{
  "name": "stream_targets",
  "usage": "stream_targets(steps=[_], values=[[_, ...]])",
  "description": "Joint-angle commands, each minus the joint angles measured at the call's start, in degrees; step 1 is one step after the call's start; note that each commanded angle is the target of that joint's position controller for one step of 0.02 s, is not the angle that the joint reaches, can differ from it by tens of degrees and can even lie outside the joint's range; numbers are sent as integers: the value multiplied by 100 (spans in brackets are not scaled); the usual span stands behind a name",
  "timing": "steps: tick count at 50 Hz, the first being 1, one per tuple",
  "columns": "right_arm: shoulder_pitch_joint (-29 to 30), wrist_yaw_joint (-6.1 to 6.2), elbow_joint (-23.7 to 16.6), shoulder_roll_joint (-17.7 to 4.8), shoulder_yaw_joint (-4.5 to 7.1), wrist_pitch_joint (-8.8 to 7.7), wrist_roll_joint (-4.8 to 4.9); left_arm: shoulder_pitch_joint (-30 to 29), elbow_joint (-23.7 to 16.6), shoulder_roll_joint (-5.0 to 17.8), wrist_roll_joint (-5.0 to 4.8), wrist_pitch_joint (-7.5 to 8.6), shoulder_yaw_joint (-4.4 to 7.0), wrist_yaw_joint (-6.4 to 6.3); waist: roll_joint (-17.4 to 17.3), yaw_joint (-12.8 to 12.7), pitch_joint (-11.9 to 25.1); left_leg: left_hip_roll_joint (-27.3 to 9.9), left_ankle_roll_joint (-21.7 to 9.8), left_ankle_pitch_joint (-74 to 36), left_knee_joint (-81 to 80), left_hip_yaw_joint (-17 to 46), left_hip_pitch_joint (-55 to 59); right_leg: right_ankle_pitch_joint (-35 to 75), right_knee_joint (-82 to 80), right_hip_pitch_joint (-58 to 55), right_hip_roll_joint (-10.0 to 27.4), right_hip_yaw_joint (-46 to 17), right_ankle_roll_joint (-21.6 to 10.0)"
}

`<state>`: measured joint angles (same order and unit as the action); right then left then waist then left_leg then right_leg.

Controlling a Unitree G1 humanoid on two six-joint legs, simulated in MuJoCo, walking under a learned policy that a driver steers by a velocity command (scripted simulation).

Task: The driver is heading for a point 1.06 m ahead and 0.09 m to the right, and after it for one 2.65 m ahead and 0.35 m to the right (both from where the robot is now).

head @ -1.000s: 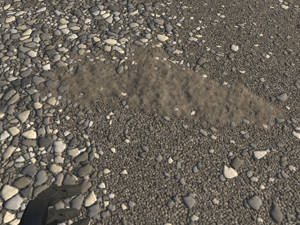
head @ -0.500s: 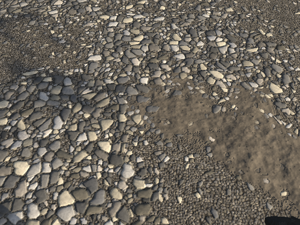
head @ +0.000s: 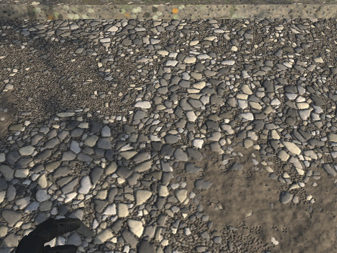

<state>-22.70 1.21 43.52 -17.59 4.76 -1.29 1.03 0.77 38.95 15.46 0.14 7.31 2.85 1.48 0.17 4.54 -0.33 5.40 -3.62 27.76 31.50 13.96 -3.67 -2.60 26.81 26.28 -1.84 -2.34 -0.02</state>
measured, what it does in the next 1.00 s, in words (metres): walks ahead: left foot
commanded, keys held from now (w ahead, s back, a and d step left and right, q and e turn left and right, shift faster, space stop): w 0.92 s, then w+e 0.08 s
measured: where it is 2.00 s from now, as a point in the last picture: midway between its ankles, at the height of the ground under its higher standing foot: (149, 139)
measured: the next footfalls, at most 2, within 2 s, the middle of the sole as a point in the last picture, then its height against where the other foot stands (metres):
left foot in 0.48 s outside the picture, level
right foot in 1.02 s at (168, 193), level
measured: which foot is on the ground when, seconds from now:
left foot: down 0.00-0.00, up 0.02-0.46, down 0.48-1.00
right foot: down 0.00-0.50, up 0.52-1.00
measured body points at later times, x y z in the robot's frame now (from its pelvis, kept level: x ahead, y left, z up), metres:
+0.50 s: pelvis +0.26 +0.04 +0.00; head +0.30 +0.05 +0.45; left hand +0.21 +0.32 -0.13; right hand +0.54 -0.16 -0.06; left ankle +0.36 +0.15 -0.73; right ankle +0.12 -0.12 -0.72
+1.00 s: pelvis +0.53 +0.06 +0.01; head +0.56 +0.06 +0.45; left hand +0.74 +0.30 -0.08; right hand +0.55 -0.23 -0.12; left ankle +0.36 +0.15 -0.72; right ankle +0.69 -0.04 -0.72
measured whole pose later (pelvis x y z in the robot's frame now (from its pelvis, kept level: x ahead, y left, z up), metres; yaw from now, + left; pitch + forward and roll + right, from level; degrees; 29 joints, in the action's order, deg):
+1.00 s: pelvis +0.53 +0.06 +0.01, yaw +5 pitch +2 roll +2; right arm -23.0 0.3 49.9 -17.0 3.5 -2.8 0.8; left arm 1.1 43.0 15.0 -0.7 4.6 1.0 3.2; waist 1.8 4.4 -0.9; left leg 1.9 -0.7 21.9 14.8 -2.4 4.9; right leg -0.9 29.0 30.6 2.1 0.7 -2.8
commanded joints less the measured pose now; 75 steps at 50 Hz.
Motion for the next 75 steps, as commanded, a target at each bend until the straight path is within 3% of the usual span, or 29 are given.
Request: stream_targets(steps=[1, 2, 3, 5, 7, 14, 20, 22, 24, 25, 26, 27, 28, 29, 31, 36, 41, 46, 49, 51, 52, 53, 54, 55, 57, 61, 67, 72, 75], values=[[-600, -12, -664, 28, -99, -126, 97, 2007, 157, 1631, 105, 12, 513, -35, 2056, -622, 2038, 137, 136, 639, 3511, -287, -3310, -1709, -681, -4816, 2479, -3964, -1511], [-531, 8, -455, -558, -15, -134, 143, 1860, 85, 1051, -40, -5, 382, 2, 1317, -754, 1527, -328, 199, 444, 4169, -119, -3925, -2891, -972, -4495, 2450, -4221, -1386], [88, -2, -502, -795, 51, -124, 97, 1651, 72, 745, -51, -39, 298, -14, 750, -900, 805, -485, 228, -107, 4261, -264, -4031, -2693, -1057, -3783, 2188, -3314, -1169], [690, -15, -651, -645, 48, -149, -35, 1257, 123, 596, 37, -97, 217, -12, 248, -738, 87, -783, 261, -715, 3864, -479, -3778, -1301, -1259, -2571, 1757, -2199, -1110], [628, -77, -667, -429, 20, -153, 17, 1206, 213, 497, 63, -63, 171, -22, 531, -541, 59, -962, 248, -896, 3423, -586, -3382, -648, -1477, -2137, 1494, -1595, -1112], [1575, -195, -921, -49, -185, -240, -56, 1462, 543, 950, -95, -110, 258, -68, 373, -719, -111, -1118, 387, -2265, 1193, -1125, -3261, 410, -1899, -1971, 1355, -493, -1212], [2382, -315, -1174, -189, -170, -303, 21, 2015, 894, 1136, -190, -268, 270, -78, 459, -899, -266, -865, 225, -2537, 62, -1322, -2826, 663, -1635, -2459, 1596, -304, -1003], [2160, -333, -1142, -339, -103, -315, 1, 1970, 954, 1235, -204, -336, 290, -107, 507, -654, -141, -725, 48, -2267, -199, -1434, -2325, 1419, -1229, -2654, 1657, -233, -878], [804, -265, -728, -747, 128, -296, -58, 1918, 948, 1091, -177, -371, 215, -146, 349, 47, 699, -585, -255, -2383, -407, -1549, -255, 2430, 437, -2150, 1221, 226, -581], [-238, -182, -564, -1219, 254, -250, -116, 1927, 767, 736, 18, -343, 59, -161, -496, 397, 1565, -1816, -653, -2584, -240, -138, 1419, 610, 2361, -923, 865, 501, -331], [-271, -217, -506, -1491, 268, -235, -115, 2535, 694, 222, -37, -232, -94, -124, -1870, -27, 2127, -2801, -1474, -1237, -1042, 2429, 2624, -2987, 3977, 998, -35, 174, -97], [-147, -243, -549, -929, 127, -250, -56, 2116, 744, 876, -159, -155, 57, -87, -1113, 174, 1676, -2638, -1304, -527, -1360, 2453, 2276, -3030, 4530, 1631, 287, -348, -155], [222, -249, -571, -762, 53, -276, -44, 1646, 583, 1035, -249, -107, 113, -59, -889, 91, 926, -2446, -1118, -790, -1472, 1662, 1589, -2474, 4498, 1887, 528, -231, -227], [563, -264, -597, -653, 13, -293, -75, 1449, 578, 950, -204, -104, 100, -85, -477, -82, 565, -2203, -1031, -1407, -1594, 1096, 891, -1971, 4267, 1686, 751, -125, -198], [935, -288, -604, -446, -41, -338, -154, 1511, 611, 816, -96, -180, 113, -84, -542, -419, 272, -1892, -977, -2264, -1921, 433, -22, -1419, 3817, 1140, 995, -163, -99], [790, -227, -324, -598, 20, -460, -105, 1092, 500, 542, -16, -358, 55, -119, -340, -496, -32, -1770, -1087, -3034, -2394, -327, -459, -517, 2786, 1278, 1035, -102, 160], [371, -139, -25, -767, 44, -400, -55, 120, 270, 372, -45, -267, -37, -14, -297, -161, -260, -1553, -825, -2917, -2476, -911, -384, 868, 1064, 989, 779, 112, 133], [-71, -102, 334, -851, 76, -272, -1, -519, -9, 464, -94, -203, -47, 134, -325, -24, -415, -1930, -740, -3132, -2104, -836, 512, 526, 360, 1126, 623, 96, -99], [86, -47, 391, -964, 125, -187, -23, -107, 69, 658, -103, -197, 20, 193, -497, -311, -89, -2004, -528, -4581, -1495, -1082, 982, -108, 242, 491, 374, 337, -385], [161, 22, 322, -843, 69, -117, -92, 1282, 469, 1079, -88, -231, 261, 130, -361, -964, 846, -1568, -190, -5672, 340, -1628, 463, 51, 208, -1624, 122, 436, -710], [-282, 12, 94, -451, -79, -191, -210, 2030, 544, 1632, -37, -267, 410, 77, 578, -942, 1690, -1060, 185, -3861, 2393, -1892, -1533, -8, 361, -3876, 1376, -1607, -1435], [-540, -58, 147, -80, -214, -335, -251, 2256, 641, 1602, -154, -289, 401, 114, 1430, -849, 2159, -185, 420, 371, 3741, -1347, -3200, -1199, -561, -4956, 2130, -3977, -2098], [19, -128, 49, -605, -96, -477, -56, 2132, 586, 1192, -182, -288, 276, 100, 1003, -1046, 1704, -479, 317, 380, 4268, -764, -3891, -1914, -892, -4749, 2026, -3878, -1883], [535, -155, -119, -727, -69, -576, 71, 1743, 495, 1082, -131, -284, 251, 73, 698, -993, 950, -719, 238, -161, 4156, -850, -4127, -1634, -1024, -3964, 1835, -3163, -1695], [851, -96, -188, -701, -38, -626, -93, 1245, 347, 859, -33, -286, 189, 42, 152, -667, 300, -1075, 260, -875, 3422, -919, -3645, -537, -1254, -2534, 1462, -2267, -1548], [829, -58, -279, -456, -49, -446, -187, 1184, 274, 871, -49, -272, 207, -49, 371, -369, 163, -1119, 545, -1262, 2512, -990, -3089, 192, -1640, -1538, 1173, -1686, -1648], [2137, -112, -639, -209, -149, -487, -139, 1751, 419, 1088, -142, -342, 299, -217, 387, -797, -89, -726, 732, -3257, 266, -1064, -2582, -76, -1573, -1086, 751, -1216, -1241], [2524, -219, -790, -460, -80, -592, -50, 2095, 505, 1058, -173, -460, 315, -273, 484, -831, -57, -582, 606, -2908, -451, -844, -2269, -355, -908, -1775, 1014, -1912, -1105], [1591, -179, -562, -735, 65, -662, -78, 1954, 414, 883, -123, -505, 273, -267, 596, -300, 361, -657, 237, -2455, -827, -955, -837, 75, 59, -1698, 747, -1982, -835]])
Keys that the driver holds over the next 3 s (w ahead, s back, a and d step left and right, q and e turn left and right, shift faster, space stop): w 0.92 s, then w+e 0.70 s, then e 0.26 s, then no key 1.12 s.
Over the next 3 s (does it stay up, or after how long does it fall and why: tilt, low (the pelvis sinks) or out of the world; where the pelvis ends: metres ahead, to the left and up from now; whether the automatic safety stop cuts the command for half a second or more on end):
stays up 1.13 0.01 0.02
